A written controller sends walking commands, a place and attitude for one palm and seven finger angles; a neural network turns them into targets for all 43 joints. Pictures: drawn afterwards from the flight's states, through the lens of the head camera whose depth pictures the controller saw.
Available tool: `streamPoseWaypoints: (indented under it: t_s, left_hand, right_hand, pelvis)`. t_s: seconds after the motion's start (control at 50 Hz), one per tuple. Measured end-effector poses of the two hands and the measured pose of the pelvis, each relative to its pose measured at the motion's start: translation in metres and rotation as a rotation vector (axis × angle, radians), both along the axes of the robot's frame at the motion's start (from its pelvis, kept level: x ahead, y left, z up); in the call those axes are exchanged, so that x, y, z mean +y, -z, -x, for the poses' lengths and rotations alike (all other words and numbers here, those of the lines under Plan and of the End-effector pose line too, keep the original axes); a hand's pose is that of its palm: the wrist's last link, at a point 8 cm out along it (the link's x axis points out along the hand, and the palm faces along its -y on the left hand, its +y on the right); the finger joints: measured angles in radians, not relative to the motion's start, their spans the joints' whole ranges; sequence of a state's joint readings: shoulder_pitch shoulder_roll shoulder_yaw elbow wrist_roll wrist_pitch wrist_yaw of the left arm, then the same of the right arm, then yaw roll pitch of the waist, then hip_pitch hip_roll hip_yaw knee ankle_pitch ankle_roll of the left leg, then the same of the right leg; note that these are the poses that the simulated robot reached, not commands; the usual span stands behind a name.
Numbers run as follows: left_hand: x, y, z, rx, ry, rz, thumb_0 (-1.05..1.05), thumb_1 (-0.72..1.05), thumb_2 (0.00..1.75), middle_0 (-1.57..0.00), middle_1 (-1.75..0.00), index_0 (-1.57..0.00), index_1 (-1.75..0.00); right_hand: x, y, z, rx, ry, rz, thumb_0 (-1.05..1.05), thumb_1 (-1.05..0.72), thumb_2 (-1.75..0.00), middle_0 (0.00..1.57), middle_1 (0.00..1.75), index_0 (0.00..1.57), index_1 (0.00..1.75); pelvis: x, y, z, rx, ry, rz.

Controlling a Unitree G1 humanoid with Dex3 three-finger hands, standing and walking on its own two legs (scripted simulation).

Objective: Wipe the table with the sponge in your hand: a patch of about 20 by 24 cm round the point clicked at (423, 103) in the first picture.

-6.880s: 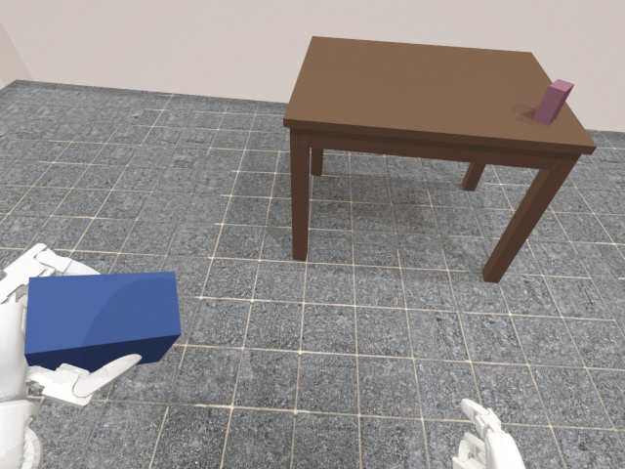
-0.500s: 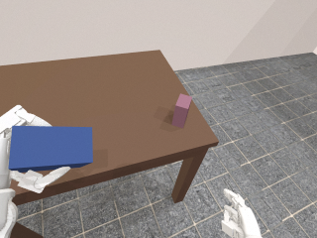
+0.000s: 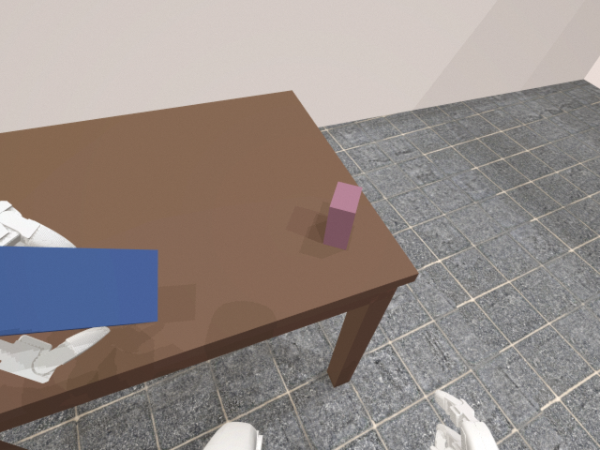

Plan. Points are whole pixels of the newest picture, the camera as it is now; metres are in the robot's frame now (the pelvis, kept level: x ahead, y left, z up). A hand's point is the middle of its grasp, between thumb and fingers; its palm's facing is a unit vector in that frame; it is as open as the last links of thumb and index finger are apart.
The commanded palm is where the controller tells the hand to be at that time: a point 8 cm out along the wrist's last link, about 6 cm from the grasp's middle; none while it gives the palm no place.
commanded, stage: shuffle to correct the standing spot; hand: left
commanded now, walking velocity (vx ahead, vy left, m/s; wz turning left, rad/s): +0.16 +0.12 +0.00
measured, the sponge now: (97, 293) +0.22 +0.22 +0.17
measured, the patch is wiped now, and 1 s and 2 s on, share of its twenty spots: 0.00 0.00 0.00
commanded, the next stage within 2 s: come to a stop and stand still in 0.20 s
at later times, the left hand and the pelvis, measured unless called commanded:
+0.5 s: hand (4, 238) +0.26 +0.32 +0.18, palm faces +0.39 -0.84 -0.37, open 10.2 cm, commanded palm +0.20 +0.35 +0.19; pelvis +0.04 +0.07 +0.01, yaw -1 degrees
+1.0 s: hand (27, 274) +0.24 +0.29 +0.16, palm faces +0.24 -0.87 -0.44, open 10.2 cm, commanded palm +0.18 +0.34 +0.19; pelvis +0.01 +0.06 +0.02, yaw -3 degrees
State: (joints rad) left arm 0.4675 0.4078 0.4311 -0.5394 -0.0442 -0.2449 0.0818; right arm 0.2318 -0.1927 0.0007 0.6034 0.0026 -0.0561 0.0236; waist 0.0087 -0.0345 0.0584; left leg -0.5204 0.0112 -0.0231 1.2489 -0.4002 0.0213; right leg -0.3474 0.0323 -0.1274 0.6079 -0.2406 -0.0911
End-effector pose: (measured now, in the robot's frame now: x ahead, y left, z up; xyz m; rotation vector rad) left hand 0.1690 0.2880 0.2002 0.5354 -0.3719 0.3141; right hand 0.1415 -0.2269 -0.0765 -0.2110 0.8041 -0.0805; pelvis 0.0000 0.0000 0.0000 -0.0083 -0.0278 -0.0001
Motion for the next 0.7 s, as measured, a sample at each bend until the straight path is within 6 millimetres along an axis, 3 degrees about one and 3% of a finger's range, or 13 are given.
streamPoseWaypoints:
  t_s: [0.1,0.18,0.36,0.54,0.7]
  left_hand:
    - [0.013,0.002,-0.006,0.019,-0.041,0.066,-0.01,-0.51,1.0,-0.72,-1.33,-0.74,-1.34]
    - [0.028,0.005,-0.017,0.022,-0.026,0.067,-0.01,-0.51,1.0,-0.72,-1.33,-0.74,-1.34]
    - [0.065,0.006,-0.038,0.041,-0.053,0.048,-0.01,-0.51,1.0,-0.72,-1.33,-0.74,-1.34]
    - [0.069,0.005,-0.057,0.036,-0.015,0.095,-0.01,-0.51,1.0,-0.72,-1.33,-0.74,-1.34]
    - [0.058,0.003,-0.055,0.076,0.006,0.089,-0.01,-0.51,1.0,-0.72,-1.33,-0.74,-1.34]
  right_hand:
    - [0.009,-0.014,-0.008,-0.029,-0.015,0.05,0.01,-0.9,-0.9,0.2,0.3,0.2,0.3]
    - [0.021,-0.016,-0.025,-0.1,0.019,0.074,0.01,-0.9,-0.9,0.2,0.3,0.2,0.3]
    - [0.07,-0.02,-0.055,-0.157,0.011,-0.005,0.01,-0.9,-0.9,0.2,0.3,0.2,0.3]
    - [0.099,-0.028,-0.07,-0.138,-0.036,-0.025,0.01,-0.9,-0.9,0.2,0.3,0.2,0.3]
    - [0.086,-0.036,-0.07,-0.156,-0.018,-0.018,0.01,-0.9,-0.9,0.21,0.3,0.2,0.3]
  pelvis:
    - [0.015,-0.011,-0.008,0.014,-0.001,-0.043]
    - [0.037,-0.006,-0.016,-0.005,-0.001,-0.023]
    - [0.062,-0.006,-0.033,-0.012,0.001,-0.001]
    - [0.072,-0.014,-0.042,-0.013,0.013,-0.001]
    - [0.064,-0.019,-0.038,-0.002,0.015,0.007]
